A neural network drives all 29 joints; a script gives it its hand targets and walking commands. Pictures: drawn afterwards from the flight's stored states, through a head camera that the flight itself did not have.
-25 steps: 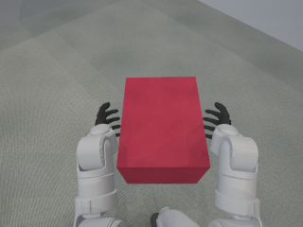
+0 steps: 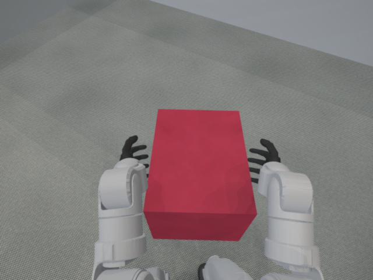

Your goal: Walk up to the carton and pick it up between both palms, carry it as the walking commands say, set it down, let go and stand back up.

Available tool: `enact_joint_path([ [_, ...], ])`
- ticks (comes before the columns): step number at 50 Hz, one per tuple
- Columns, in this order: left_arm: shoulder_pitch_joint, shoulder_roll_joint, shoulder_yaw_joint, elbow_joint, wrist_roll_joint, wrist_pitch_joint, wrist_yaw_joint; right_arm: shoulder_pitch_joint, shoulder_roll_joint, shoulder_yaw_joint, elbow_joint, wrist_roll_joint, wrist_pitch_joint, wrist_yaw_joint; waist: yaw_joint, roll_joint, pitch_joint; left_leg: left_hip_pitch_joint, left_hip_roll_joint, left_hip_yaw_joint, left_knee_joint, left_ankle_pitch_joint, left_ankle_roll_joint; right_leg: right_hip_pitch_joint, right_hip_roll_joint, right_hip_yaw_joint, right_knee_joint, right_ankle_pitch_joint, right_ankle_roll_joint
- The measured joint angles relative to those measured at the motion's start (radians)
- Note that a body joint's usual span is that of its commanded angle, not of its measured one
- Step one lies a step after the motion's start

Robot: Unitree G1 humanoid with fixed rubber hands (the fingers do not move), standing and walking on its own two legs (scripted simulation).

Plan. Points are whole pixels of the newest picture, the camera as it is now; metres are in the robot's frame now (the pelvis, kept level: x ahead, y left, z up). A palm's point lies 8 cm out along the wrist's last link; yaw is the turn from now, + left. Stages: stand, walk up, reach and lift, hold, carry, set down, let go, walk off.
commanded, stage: carry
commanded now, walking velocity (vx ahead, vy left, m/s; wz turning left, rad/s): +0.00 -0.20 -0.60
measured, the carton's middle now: (197, 173) +0.35 +0.00 -0.05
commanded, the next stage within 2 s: none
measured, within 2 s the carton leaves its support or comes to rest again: neither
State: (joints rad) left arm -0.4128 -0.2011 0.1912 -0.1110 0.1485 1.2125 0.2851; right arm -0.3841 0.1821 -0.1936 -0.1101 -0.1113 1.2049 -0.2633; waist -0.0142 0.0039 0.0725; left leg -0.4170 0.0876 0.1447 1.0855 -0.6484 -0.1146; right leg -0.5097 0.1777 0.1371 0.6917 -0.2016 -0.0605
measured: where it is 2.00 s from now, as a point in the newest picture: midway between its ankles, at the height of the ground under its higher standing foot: outside the picture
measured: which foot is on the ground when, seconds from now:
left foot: up 0.00-0.06, down 0.08-0.42, up 0.44-0.70, down 0.72-1.00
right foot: down 0.00-0.10, up 0.12-0.40, down 0.42-0.70, up 0.72-0.98, down 1.00-1.00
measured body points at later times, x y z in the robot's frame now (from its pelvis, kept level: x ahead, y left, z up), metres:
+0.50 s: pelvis +0.05 -0.25 -0.01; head +0.05 -0.27 +0.44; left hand +0.39 -0.20 +0.09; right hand +0.31 -0.48 +0.07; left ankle -0.02 -0.04 -0.65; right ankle +0.09 -0.35 -0.71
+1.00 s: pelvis +0.00 -0.52 -0.01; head +0.01 -0.52 +0.44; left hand +0.35 -0.57 +0.10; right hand +0.19 -0.81 +0.09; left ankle +0.03 -0.25 -0.70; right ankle -0.02 -0.67 -0.72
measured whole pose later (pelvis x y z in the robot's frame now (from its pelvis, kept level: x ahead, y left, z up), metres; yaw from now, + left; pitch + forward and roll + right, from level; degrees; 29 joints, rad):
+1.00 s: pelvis +0.00 -0.52 -0.01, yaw -32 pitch +5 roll -1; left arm -0.41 -0.20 0.18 -0.19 0.14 1.20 0.27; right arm -0.39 0.19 -0.19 -0.20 -0.10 1.22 -0.27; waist -0.01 0.02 -0.08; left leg -0.27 0.36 0.13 0.75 -0.39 -0.10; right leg -0.53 0.04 0.09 0.71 -0.27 0.00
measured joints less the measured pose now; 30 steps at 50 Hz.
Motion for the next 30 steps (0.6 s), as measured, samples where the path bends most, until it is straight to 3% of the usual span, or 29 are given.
enact_joint_path([
  [3, -0.001, 0.0, 0.0, -0.003, 0.0, -0.005, -0.02, 0.014, 0.002, 0.0, -0.035, 0.0, 0.007, 0.0, -0.001, -0.03, -0.017, 0.017, -0.055, -0.003, -0.238, 0.01, 0.0, -0.01, 0.059, 0.001, -0.099, 0.07, -0.013],
  [4, -0.001, 0.0, 0.0, -0.012, 0.0, -0.007, -0.025, 0.012, 0.003, 0.0, -0.047, 0.0, 0.009, 0.0, -0.002, -0.037, -0.026, 0.045, -0.06, -0.004, -0.352, 0.068, 0.009, -0.015, 0.084, 0.001, -0.123, 0.09, -0.012],
  [5, 0.0, 0.0, -0.001, -0.02, -0.002, -0.014, -0.028, 0.009, 0.004, 0.0, -0.059, 0.001, 0.008, -0.003, 0.0, -0.044, -0.026, 0.05, -0.046, -0.004, -0.398, 0.212, 0.051, -0.023, 0.103, -0.004, -0.111, 0.061, -0.004],
  [7, 0.0, 0.0, -0.003, -0.027, -0.005, -0.025, -0.035, 0.008, 0.004, 0.0, -0.072, 0.001, 0.002, -0.007, -0.001, -0.04, -0.025, 0.062, -0.015, 0.002, -0.388, 0.248, 0.113, -0.075, 0.107, -0.029, 0.086, -0.14, 0.011],
  [9, -0.001, 0.0, -0.009, -0.05, -0.005, -0.023, -0.029, 0.007, 0.005, 0.0, -0.083, 0.007, -0.004, -0.003, 0.0, -0.008, -0.042, 0.069, 0.033, 0.003, -0.389, 0.229, 0.121, -0.138, 0.068, -0.061, 0.277, -0.195, 0.012],
  [11, -0.001, 0.0, -0.012, -0.081, -0.005, -0.022, -0.025, 0.003, 0.007, 0.0, -0.099, 0.009, -0.011, 0.009, 0.0, 0.015, -0.058, 0.076, 0.08, 0.004, -0.389, 0.228, 0.116, -0.166, 0.0, -0.065, 0.343, -0.194, 0.012],
  [15, 0.0, 0.0, -0.012, -0.108, -0.005, -0.021, -0.023, -0.008, 0.01, 0.0, -0.113, 0.009, -0.01, 0.012, 0.0, 0.019, -0.101, 0.113, 0.17, 0.004, -0.389, 0.215, 0.062, -0.182, -0.107, -0.067, 0.341, -0.183, 0.012],
  [18, 0.0, 0.0, -0.012, -0.108, -0.005, -0.009, -0.016, -0.007, 0.011, 0.0, -0.103, 0.009, -0.005, 0.012, 0.0, 0.017, -0.145, 0.146, 0.227, 0.008, -0.387, 0.206, 0.006, -0.147, -0.137, -0.067, 0.228, -0.151, 0.012],
  [20, 0.0, 0.001, -0.012, -0.108, -0.005, 0.006, 0.0, -0.009, 0.011, 0.0, -0.081, 0.009, -0.004, 0.013, 0.002, 0.012, -0.172, 0.152, 0.256, 0.011, -0.327, 0.208, -0.001, -0.075, -0.137, -0.066, 0.087, -0.085, 0.012],
  [21, 0.001, 0.0, -0.012, -0.104, -0.005, 0.009, 0.009, -0.014, 0.01, 0.0, -0.068, 0.01, -0.005, 0.013, 0.003, 0.013, -0.173, 0.152, 0.272, 0.008, -0.265, 0.208, -0.001, -0.041, -0.13, -0.066, 0.057, -0.045, 0.032],
  [22, 0.001, 0.0, -0.012, -0.088, -0.005, 0.003, 0.01, -0.013, 0.005, 0.0, -0.051, 0.01, -0.012, 0.014, 0.004, 0.022, -0.162, 0.143, 0.271, -0.008, -0.184, 0.135, -0.001, -0.04, -0.113, -0.064, 0.095, -0.066, 0.043],
  [24, 0.001, 0.0, -0.012, -0.036, -0.005, -0.007, -0.002, 0.002, -0.007, 0.0, -0.026, 0.009, -0.012, 0.012, 0.004, 0.02, -0.135, 0.093, 0.198, -0.022, -0.028, 0.017, -0.001, -0.031, -0.096, -0.048, 0.123, -0.1, 0.038],
  [27, 0.0, 0.0, -0.012, 0.003, -0.005, -0.004, 0.001, 0.008, -0.01, 0.0, -0.012, 0.009, 0.007, -0.002, 0.003, 0.018, -0.075, 0.019, 0.068, -0.025, 0.038, -0.002, -0.001, 0.001, -0.068, -0.024, 0.056, -0.063, -0.002],
  [30, 0.0, 0.0, -0.012, 0.005, -0.005, -0.002, 0.004, 0.009, -0.009, 0.0, -0.011, 0.009, 0.01, -0.002, 0.003, 0.008, -0.013, -0.015, 0.001, -0.026, 0.024, 0.001, -0.001, 0.047, -0.01, -0.014, -0.042, 0.004, -0.015],
])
